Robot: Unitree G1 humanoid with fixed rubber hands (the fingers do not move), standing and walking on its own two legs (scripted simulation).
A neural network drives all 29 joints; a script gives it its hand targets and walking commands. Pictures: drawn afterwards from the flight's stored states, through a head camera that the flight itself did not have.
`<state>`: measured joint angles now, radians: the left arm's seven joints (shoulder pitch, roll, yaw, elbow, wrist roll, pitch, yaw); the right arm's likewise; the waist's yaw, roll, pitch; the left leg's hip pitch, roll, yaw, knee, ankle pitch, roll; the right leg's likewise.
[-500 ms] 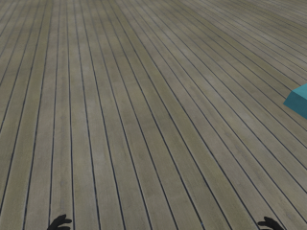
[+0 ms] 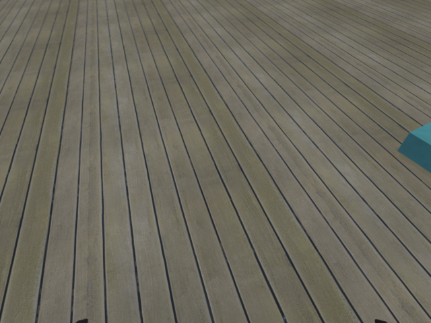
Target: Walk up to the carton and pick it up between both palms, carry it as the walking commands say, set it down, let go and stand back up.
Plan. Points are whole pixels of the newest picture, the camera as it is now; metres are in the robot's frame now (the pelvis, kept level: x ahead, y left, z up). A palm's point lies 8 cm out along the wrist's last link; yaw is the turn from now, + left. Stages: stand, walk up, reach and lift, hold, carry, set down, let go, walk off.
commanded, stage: stand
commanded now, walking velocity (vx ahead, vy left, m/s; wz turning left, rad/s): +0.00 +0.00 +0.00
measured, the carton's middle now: out of the picture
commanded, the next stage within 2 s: walk up in 0.20 s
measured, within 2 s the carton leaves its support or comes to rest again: neither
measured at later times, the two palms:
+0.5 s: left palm out of the picture +0.09 +0.31 -0.12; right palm out of the picture +0.10 -0.30 -0.10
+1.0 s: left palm (174, 266) +0.30 +0.12 -0.11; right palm out of the picture -0.19 -0.24 -0.09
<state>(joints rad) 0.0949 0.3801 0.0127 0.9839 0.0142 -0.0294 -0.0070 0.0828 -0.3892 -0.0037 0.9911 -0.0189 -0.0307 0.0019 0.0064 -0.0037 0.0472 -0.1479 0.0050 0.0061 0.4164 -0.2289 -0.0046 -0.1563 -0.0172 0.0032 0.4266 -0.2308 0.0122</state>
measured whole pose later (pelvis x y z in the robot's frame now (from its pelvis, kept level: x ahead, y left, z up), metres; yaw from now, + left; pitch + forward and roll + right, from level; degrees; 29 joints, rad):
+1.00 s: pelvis +0.03 -0.02 +0.01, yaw -22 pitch +1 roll -3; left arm -0.01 0.28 0.07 0.86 0.03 0.05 -0.12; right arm 0.48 -0.30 -0.07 1.07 -0.04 -0.05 -0.04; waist -0.10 -0.01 0.08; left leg -0.05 0.21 0.29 0.35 -0.28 -0.09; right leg -0.57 -0.12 0.01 0.90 -0.19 0.04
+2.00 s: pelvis +0.41 -0.36 +0.01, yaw -39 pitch +1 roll -1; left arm 0.07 0.23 0.07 0.96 0.03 0.01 -0.08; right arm 0.49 -0.19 -0.05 1.13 -0.03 -0.07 -0.02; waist -0.08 -0.03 0.07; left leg -0.01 0.15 0.21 0.28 -0.25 -0.08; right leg -0.56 -0.11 -0.06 0.70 -0.08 0.02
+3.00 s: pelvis +0.79 -0.76 +0.01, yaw -41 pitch +1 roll -2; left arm 0.11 0.22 0.06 0.97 0.04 0.00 -0.06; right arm 0.49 -0.14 -0.03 1.14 -0.02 -0.09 -0.02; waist -0.08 -0.04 0.07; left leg -0.01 0.09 0.16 0.25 -0.26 -0.02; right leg -0.59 -0.12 -0.06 0.73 -0.02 0.04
